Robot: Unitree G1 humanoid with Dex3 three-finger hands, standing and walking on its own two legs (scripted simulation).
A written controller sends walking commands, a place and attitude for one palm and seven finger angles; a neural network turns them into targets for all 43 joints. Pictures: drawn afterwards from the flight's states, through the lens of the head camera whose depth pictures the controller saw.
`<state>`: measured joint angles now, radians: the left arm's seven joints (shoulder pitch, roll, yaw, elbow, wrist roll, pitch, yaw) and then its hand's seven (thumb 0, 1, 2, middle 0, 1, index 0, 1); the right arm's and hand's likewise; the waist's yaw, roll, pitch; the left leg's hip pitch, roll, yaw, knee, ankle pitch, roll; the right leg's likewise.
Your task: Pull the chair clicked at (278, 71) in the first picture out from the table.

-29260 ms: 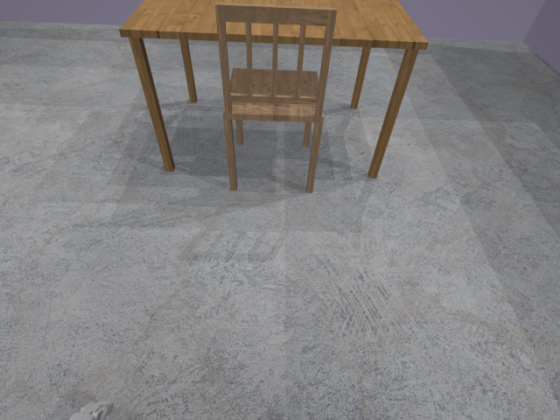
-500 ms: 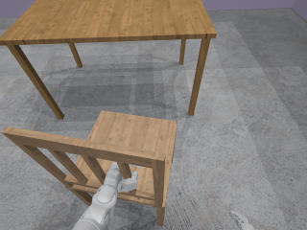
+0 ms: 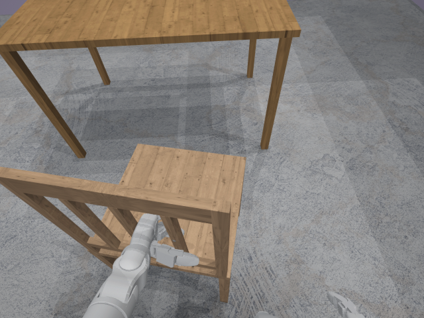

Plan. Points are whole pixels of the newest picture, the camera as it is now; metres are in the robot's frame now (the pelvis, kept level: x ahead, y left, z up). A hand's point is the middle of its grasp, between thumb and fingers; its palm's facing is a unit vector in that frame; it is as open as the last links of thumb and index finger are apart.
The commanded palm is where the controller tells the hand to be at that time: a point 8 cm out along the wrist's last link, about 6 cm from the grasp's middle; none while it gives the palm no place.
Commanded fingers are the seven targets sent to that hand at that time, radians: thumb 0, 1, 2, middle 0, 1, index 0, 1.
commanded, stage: open the thumb and straighten the fingers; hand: left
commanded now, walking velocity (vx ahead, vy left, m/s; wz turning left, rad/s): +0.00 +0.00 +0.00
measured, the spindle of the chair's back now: (135, 231) +0.31 +0.17 -0.07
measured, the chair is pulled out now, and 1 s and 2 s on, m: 0.64 0.64 0.64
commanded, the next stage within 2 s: draw the fingers out of the gap in 0.34 s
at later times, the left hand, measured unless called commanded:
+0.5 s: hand (172, 244) +0.27 +0.09 -0.06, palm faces -0.16 -0.98 -0.08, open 17.4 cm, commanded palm +0.25 +0.14 -0.03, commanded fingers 0.00 -0.55 0.20 0.00 0.00 0.00 0.00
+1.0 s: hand (160, 296) +0.18 +0.10 -0.05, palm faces -0.13 -0.99 -0.08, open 17.5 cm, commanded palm +0.17 +0.15 -0.03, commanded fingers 0.00 -0.55 0.20 0.00 0.00 0.00 0.00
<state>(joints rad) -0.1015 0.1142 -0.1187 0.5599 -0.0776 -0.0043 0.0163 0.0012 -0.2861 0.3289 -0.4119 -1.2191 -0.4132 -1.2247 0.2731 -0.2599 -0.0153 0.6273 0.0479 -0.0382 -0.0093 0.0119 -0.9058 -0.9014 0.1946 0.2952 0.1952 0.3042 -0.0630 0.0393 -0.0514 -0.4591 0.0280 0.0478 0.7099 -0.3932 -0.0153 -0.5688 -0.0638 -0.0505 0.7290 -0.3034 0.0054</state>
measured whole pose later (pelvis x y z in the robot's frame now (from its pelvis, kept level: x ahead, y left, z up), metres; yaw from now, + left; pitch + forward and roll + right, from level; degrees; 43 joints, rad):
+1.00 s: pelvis +0.00 +0.01 -0.03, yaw +3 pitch +10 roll -1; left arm 0.47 0.16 -0.22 -0.14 -0.01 0.17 0.00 -0.01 -0.54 0.20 0.00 0.00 0.00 0.00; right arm 0.25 -0.23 0.03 0.43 0.03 -0.10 -0.06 0.01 -0.90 -0.90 0.20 0.30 0.20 0.30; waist -0.04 0.04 -0.13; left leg -0.63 0.02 -0.01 0.97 -0.52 -0.01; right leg -0.69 -0.09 -0.10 0.94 -0.42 0.01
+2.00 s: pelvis +0.02 +0.01 -0.02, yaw +3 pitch +6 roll -2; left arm 0.75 0.27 0.05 -0.53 -0.05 -0.01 0.12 -0.01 -0.32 0.31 -0.04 -0.05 -0.03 -0.05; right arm 0.27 -0.20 -0.01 0.48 0.05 -0.08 -0.12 0.02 -0.90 -0.90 0.20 0.30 0.20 0.30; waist 0.04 0.08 -0.12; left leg -0.49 0.03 -0.02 0.89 -0.52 -0.01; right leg -0.54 -0.07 -0.11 0.84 -0.41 0.02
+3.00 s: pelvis +0.03 +0.01 +0.03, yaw +1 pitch -3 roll -1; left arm 0.49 0.35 0.36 -0.44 -0.06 -0.05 0.17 0.01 0.89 0.90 -0.22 -0.30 -0.21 -0.30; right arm 0.18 -0.22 -0.02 0.66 0.03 -0.13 -0.08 0.02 -0.90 -0.90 0.20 0.30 0.20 0.30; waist 0.07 0.09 0.02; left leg -0.06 0.04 0.02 0.45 -0.33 -0.02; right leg -0.14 -0.04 -0.09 0.44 -0.24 0.02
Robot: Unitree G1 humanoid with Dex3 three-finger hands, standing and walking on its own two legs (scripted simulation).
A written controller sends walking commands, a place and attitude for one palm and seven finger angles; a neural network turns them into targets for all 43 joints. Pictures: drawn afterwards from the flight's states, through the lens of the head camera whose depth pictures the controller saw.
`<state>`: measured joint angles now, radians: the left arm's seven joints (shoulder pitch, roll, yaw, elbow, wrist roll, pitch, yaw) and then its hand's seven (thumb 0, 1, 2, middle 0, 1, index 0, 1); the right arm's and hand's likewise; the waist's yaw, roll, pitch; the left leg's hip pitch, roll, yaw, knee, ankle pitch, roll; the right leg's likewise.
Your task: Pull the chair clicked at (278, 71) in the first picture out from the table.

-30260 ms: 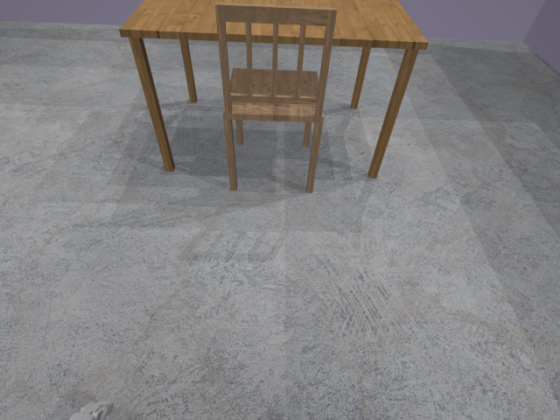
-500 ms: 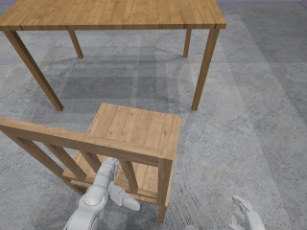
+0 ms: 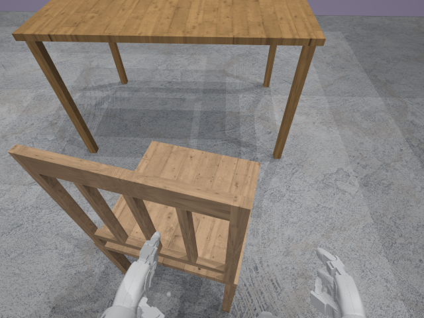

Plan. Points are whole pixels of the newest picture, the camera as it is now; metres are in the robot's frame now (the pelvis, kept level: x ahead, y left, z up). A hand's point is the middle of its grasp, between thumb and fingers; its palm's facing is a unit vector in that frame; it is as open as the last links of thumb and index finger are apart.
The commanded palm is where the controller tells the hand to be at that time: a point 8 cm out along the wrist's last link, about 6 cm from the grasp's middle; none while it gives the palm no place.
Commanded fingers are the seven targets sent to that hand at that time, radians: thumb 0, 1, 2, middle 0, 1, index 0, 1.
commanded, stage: draw the fingers out of the gap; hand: left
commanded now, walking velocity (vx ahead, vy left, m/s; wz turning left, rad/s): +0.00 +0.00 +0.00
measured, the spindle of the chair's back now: (146, 225) +0.32 +0.15 -0.04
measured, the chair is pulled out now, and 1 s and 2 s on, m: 0.64 0.64 0.64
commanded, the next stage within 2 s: draw the hand back to the body in 0.20 s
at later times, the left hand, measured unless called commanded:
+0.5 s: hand (151, 297) +0.16 +0.10 +0.04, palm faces +0.03 -1.00 +0.05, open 17.4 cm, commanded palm +0.12 +0.15 +0.04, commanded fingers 0.00 -0.55 0.20 0.00 0.00 0.00 0.00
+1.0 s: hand (78, 279) +0.17 +0.19 +0.11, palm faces +0.21 -0.92 -0.32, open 16.3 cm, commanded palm +0.14 +0.23 +0.14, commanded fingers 0.00 -0.01 0.46 -0.08 -0.11 -0.08 -0.11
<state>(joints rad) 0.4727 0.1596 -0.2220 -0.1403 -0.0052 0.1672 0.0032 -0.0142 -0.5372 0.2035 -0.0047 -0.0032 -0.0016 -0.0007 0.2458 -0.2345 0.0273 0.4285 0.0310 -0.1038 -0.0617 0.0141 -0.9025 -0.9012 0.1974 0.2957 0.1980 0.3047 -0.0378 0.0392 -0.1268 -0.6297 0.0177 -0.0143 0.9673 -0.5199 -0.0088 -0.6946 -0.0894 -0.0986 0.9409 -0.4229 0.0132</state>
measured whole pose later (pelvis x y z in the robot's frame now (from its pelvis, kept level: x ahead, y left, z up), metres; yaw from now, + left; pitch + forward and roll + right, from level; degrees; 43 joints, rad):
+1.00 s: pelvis +0.01 +0.00 +0.01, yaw +0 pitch +6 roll -2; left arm 0.75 0.27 0.05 -0.53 -0.05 -0.01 0.12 -0.01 -0.32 0.31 -0.04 -0.05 -0.03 -0.05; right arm 0.27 -0.20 -0.01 0.48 0.05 -0.08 -0.12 0.02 -0.90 -0.90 0.20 0.30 0.20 0.30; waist 0.04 0.08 -0.12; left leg -0.49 0.03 -0.02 0.89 -0.52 -0.01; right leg -0.54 -0.07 -0.11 0.84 -0.41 0.02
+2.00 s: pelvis +0.03 +0.00 +0.06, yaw -2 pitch -3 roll -1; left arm 0.49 0.35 0.36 -0.44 -0.06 -0.05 0.17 0.01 0.89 0.90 -0.22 -0.30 -0.21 -0.30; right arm 0.18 -0.22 -0.02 0.66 0.03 -0.13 -0.08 0.02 -0.90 -0.90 0.20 0.30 0.20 0.30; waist 0.07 0.09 0.02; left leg -0.06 0.04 0.02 0.45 -0.33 -0.02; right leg -0.14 -0.04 -0.09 0.44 -0.24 0.02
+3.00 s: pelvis -0.09 +0.01 +0.04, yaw -1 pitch -1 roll -1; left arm 0.56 0.44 0.46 -0.53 -0.02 -0.17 0.20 0.01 0.89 0.90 -0.22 -0.30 -0.21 -0.30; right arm 0.24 -0.21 -0.02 0.57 0.03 -0.10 -0.08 0.01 -0.90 -0.90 0.20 0.30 0.20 0.30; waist -0.01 0.03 0.07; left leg -0.40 0.02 0.02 0.67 -0.25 0.02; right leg -0.45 -0.03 -0.03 0.60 -0.20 0.02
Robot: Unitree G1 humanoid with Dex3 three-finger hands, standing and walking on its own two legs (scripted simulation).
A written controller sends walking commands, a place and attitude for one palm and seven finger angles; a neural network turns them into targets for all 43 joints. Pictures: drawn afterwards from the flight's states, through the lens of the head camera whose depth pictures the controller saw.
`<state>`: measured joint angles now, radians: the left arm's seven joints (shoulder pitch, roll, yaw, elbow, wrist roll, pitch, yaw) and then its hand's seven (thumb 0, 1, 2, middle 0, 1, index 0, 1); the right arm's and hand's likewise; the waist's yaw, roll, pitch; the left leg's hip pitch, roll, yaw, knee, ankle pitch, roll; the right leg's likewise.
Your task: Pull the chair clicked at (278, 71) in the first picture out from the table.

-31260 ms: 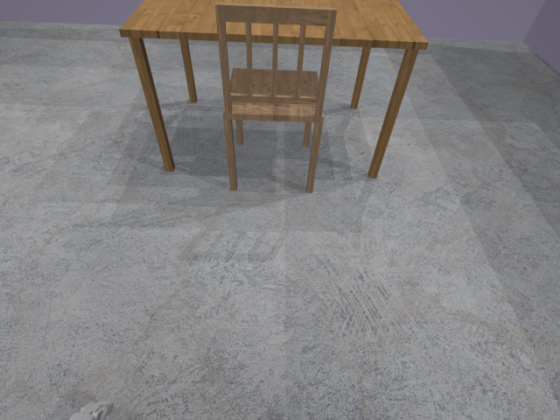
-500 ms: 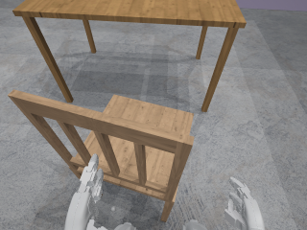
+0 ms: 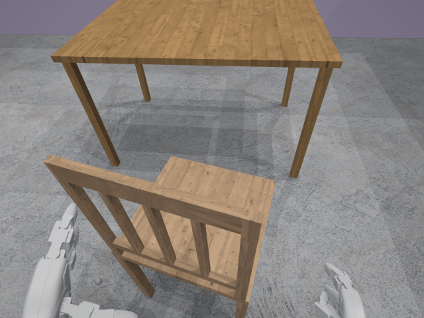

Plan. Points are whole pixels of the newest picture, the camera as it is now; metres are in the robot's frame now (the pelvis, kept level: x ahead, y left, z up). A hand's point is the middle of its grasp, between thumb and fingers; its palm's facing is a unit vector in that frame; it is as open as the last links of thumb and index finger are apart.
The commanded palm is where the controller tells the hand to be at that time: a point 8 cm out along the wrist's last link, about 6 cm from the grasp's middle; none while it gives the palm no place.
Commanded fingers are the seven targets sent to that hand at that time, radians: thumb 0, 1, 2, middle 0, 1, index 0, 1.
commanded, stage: draw the hand back to the body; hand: left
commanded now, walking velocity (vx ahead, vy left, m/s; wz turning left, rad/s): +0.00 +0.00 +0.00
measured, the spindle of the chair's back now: (162, 236) +0.30 +0.15 -0.05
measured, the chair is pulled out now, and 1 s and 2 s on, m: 0.64 0.64 0.64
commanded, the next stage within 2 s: step back with the hand held close in 0.90 s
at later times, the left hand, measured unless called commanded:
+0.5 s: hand (24, 220) +0.19 +0.26 +0.20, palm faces +0.47 -0.76 -0.44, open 9.7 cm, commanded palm +0.15 +0.30 +0.22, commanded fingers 0.00 0.90 0.90 -0.20 -0.30 -0.20 -0.30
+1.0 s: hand (22, 203) +0.21 +0.26 +0.21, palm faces +0.49 -0.76 -0.44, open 7.4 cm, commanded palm +0.16 +0.29 +0.22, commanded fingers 0.00 0.90 0.90 -0.20 -0.30 -0.20 -0.30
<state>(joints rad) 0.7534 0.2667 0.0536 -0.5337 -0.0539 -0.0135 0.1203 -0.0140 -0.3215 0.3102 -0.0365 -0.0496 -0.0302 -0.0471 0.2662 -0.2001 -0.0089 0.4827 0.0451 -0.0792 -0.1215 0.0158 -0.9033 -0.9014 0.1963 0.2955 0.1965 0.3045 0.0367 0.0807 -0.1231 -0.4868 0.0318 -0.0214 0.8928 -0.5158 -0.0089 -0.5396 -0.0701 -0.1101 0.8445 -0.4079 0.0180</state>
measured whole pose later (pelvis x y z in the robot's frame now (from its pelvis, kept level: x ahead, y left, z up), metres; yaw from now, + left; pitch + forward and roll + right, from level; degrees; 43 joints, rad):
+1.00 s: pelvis +0.02 -0.01 +0.04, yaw -2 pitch -3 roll -1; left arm 0.49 0.35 0.36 -0.44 -0.06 -0.05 0.17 0.01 0.89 0.90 -0.22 -0.30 -0.21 -0.30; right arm 0.18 -0.22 -0.02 0.66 0.03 -0.13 -0.08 0.02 -0.90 -0.90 0.20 0.30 0.20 0.30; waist 0.07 0.09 0.02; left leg -0.06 0.04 0.02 0.45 -0.33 -0.02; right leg -0.14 -0.04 -0.09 0.44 -0.24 0.02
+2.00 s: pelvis -0.11 +0.01 +0.02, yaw +0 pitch -1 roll -1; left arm 0.56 0.44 0.46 -0.53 -0.02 -0.17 0.20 0.01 0.89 0.90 -0.22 -0.30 -0.21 -0.30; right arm 0.24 -0.21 -0.02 0.57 0.03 -0.10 -0.08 0.01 -0.90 -0.90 0.20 0.30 0.20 0.30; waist -0.01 0.03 0.07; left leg -0.40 0.02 0.02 0.67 -0.25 0.02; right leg -0.45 -0.03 -0.03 0.60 -0.20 0.02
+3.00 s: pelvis -0.19 -0.02 +0.03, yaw -3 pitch +0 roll -3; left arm 0.60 0.45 0.46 -0.63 -0.04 -0.26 0.15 0.01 0.89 0.90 -0.22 -0.30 -0.21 -0.30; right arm 0.20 -0.16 -0.03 0.62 0.02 -0.16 -0.02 0.01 -0.90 -0.90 0.20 0.30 0.20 0.30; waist 0.00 0.02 0.09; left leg -0.25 0.15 0.06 0.63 -0.37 -0.06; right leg -0.25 0.03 -0.09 0.50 -0.27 -0.01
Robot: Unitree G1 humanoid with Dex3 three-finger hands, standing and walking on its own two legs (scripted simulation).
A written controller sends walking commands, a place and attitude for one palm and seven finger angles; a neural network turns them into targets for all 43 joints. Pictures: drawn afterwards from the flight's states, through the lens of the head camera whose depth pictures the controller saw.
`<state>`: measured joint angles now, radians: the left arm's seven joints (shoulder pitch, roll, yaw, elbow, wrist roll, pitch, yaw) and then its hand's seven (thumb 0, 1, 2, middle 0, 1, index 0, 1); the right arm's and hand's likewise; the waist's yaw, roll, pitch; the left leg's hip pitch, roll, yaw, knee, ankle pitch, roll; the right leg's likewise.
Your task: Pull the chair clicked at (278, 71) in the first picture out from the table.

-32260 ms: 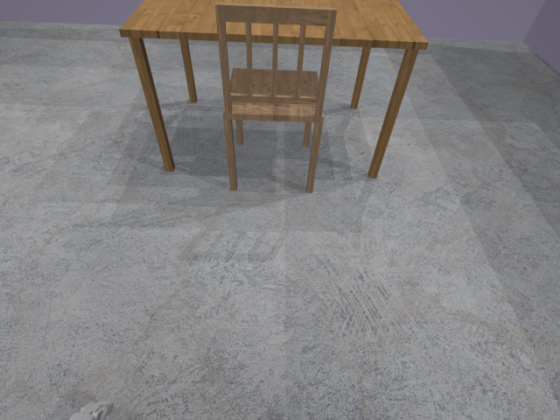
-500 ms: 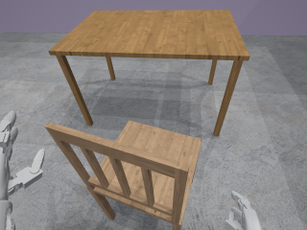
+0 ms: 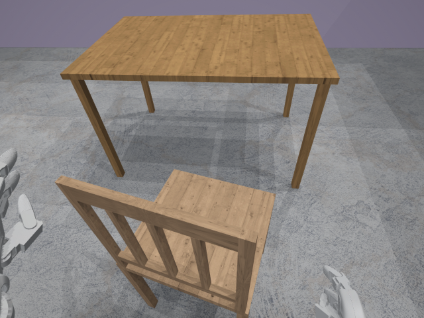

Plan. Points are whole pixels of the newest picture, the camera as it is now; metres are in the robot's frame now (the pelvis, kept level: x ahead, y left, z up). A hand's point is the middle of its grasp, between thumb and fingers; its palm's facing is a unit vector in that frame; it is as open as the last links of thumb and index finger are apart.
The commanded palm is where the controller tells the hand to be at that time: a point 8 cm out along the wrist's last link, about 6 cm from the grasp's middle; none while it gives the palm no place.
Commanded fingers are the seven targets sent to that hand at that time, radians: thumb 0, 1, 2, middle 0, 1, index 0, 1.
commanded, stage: step back with the hand held close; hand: left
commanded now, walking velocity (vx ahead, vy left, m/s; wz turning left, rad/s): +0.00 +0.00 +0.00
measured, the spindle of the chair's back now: (164, 250) +0.28 +0.16 -0.10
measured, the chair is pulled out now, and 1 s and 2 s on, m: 0.64 0.64 0.64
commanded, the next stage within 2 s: stop stepping back and stand still in 1.68 s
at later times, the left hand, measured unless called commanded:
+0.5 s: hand (26, 252) +0.15 +0.27 +0.16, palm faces +0.39 -0.73 -0.55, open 7.4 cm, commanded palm +0.10 +0.30 +0.18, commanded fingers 0.00 0.90 0.90 -0.20 -0.30 -0.20 -0.30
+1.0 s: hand out of the picture +0.07 +0.28 +0.16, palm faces +0.47 -0.70 -0.54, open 7.4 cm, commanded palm +0.01 +0.31 +0.18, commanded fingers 0.00 0.90 0.90 -0.20 -0.30 -0.20 -0.30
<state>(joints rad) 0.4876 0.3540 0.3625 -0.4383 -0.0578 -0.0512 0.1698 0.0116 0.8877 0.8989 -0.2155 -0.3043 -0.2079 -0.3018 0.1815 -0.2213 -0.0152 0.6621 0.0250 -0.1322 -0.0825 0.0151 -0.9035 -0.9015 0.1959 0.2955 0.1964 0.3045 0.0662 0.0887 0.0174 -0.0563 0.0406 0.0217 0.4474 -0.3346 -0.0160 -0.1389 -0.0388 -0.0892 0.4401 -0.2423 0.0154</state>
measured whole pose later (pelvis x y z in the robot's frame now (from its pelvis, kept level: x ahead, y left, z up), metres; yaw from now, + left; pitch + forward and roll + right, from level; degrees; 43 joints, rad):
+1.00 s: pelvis -0.12 +0.01 -0.02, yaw +1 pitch -1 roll -1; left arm 0.56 0.44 0.46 -0.53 -0.02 -0.17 0.20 0.01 0.89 0.90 -0.22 -0.30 -0.21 -0.30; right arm 0.24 -0.21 -0.02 0.57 0.03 -0.10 -0.08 0.01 -0.90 -0.90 0.20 0.30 0.20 0.30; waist -0.01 0.03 0.07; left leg -0.40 0.02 0.02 0.67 -0.25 0.02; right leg -0.45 -0.03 -0.03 0.60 -0.20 0.02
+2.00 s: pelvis -0.20 -0.02 -0.01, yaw -1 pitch +0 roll -3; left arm 0.60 0.45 0.46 -0.63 -0.04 -0.26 0.15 0.01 0.89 0.90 -0.22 -0.30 -0.21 -0.30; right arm 0.20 -0.16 -0.03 0.62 0.02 -0.16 -0.02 0.01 -0.90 -0.90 0.20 0.30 0.20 0.30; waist 0.00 0.02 0.09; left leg -0.25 0.15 0.06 0.63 -0.37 -0.06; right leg -0.25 0.03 -0.09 0.50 -0.27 -0.01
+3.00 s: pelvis -0.21 +0.02 +0.00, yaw -3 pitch -1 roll -1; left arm 0.57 0.41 0.42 -0.52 -0.04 -0.21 0.17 0.01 0.89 0.90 -0.21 -0.30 -0.21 -0.30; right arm 0.20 -0.18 -0.01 0.61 0.02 -0.10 -0.04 0.01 -0.90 -0.90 0.20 0.30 0.20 0.30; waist 0.00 -0.02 0.07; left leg -0.16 0.03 0.06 0.47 -0.30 0.01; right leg -0.19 -0.04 -0.02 0.38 -0.18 0.05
